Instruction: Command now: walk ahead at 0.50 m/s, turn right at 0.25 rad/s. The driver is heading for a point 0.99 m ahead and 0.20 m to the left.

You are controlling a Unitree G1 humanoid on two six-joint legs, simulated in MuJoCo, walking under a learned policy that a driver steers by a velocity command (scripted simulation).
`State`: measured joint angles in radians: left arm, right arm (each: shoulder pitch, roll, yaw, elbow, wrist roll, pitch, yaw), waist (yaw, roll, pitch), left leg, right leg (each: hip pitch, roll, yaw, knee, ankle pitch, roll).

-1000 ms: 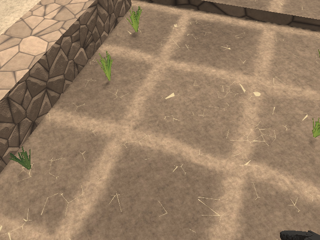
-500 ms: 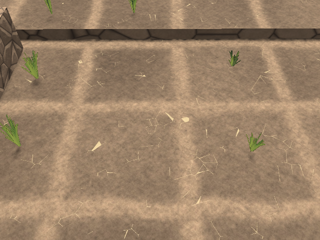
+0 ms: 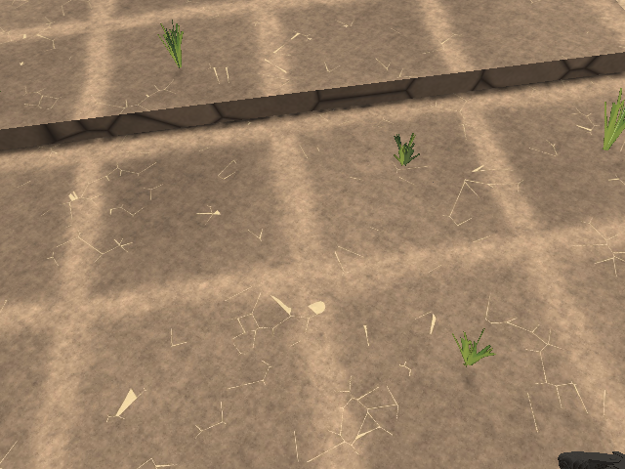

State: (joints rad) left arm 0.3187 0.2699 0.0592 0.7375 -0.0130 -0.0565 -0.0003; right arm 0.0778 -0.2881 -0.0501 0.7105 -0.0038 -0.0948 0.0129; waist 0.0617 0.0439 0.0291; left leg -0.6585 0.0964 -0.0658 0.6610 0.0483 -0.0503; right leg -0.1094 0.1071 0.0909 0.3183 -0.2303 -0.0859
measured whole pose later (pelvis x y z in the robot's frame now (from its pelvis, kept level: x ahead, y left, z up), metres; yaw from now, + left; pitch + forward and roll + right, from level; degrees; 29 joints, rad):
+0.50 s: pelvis +0.28 +0.07 +0.00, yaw +9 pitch +2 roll +0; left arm 0.09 0.28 0.05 0.67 0.01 -0.09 0.00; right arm 0.37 -0.27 -0.05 0.77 0.02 -0.06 0.00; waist -0.08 -0.03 0.03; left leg -0.15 -0.11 -0.12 0.32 -0.20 0.08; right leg -0.63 -0.06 0.11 0.68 -0.05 0.06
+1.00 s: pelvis +0.54 +0.09 +0.00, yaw +22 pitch +2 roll -2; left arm 0.38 0.28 0.06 0.84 -0.01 -0.09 -0.02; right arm 0.13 -0.29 -0.04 0.67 0.01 -0.06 0.02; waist 0.09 0.05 0.02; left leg -0.63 0.09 -0.05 0.72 -0.09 0.00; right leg -0.06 0.04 -0.03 0.25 -0.22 -0.03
